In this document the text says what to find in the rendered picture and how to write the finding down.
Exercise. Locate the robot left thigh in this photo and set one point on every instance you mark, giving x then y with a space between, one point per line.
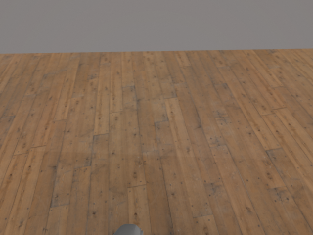
129 229

